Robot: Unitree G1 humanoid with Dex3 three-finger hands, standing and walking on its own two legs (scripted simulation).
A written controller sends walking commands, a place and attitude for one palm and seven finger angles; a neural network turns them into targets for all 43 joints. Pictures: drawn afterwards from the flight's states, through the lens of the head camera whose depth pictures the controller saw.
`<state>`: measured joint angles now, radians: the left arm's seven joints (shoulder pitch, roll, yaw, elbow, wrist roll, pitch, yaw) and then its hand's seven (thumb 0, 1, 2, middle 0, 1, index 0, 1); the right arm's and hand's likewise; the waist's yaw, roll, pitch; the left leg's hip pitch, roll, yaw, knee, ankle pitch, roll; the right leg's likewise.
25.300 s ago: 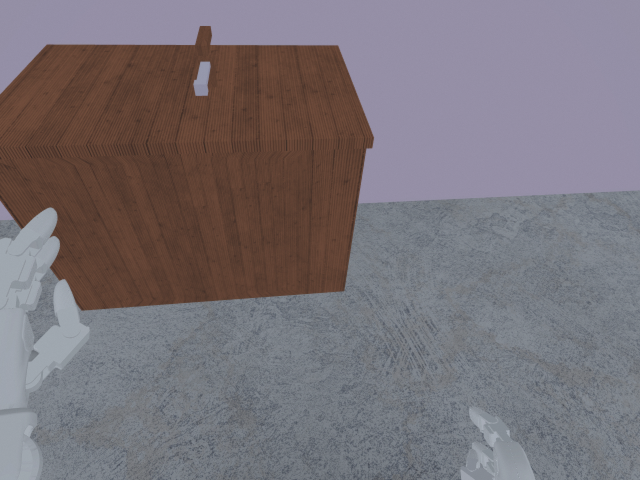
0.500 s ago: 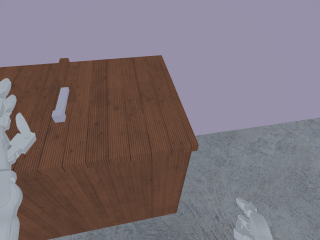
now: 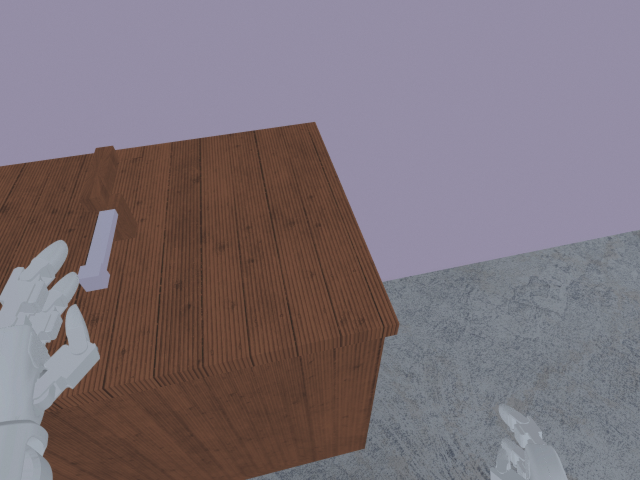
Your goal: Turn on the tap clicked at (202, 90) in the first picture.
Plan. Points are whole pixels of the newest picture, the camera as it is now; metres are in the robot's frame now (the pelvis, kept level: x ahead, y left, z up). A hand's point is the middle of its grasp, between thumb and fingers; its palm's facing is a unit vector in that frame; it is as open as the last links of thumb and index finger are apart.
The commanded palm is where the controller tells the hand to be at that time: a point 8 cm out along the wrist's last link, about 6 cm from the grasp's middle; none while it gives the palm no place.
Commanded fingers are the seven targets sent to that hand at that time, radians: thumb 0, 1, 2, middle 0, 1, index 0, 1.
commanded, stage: turn the palm inward beside the body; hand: left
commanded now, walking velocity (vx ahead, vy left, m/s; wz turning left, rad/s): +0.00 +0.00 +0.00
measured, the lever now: (94, 277) +0.34 +0.36 +0.06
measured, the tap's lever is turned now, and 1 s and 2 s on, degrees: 0 0 0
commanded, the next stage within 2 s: reach beside the lever's end, fingers flat in 1.20 s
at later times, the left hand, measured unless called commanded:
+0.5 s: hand (66, 400) +0.15 +0.24 +0.14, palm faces +0.47 -0.87 -0.18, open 7.4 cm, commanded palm +0.09 +0.28 +0.15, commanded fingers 0.00 0.90 0.90 -0.20 -0.30 -0.20 -0.30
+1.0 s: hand (86, 400) +0.15 +0.23 +0.14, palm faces +0.48 -0.87 -0.14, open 7.4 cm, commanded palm +0.10 +0.27 +0.15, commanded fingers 0.00 0.90 0.90 -0.20 -0.30 -0.20 -0.30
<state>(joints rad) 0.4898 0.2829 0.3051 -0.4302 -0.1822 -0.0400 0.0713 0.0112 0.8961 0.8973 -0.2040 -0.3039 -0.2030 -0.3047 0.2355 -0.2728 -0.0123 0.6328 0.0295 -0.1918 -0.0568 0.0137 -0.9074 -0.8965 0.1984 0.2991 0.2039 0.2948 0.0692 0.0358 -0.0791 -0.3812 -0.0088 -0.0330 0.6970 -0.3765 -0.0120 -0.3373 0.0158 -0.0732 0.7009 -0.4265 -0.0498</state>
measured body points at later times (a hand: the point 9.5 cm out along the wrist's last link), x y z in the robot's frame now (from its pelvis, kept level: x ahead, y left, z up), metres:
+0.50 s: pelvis -0.04 +0.01 +0.00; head -0.06 +0.00 +0.45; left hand +0.12 +0.29 +0.15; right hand +0.16 -0.20 -0.07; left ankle -0.01 +0.13 -0.72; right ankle -0.04 -0.08 -0.72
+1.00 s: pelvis -0.03 +0.00 +0.00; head -0.05 -0.02 +0.45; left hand +0.12 +0.27 +0.15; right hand +0.17 -0.21 -0.07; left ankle -0.01 +0.13 -0.72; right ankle -0.04 -0.08 -0.72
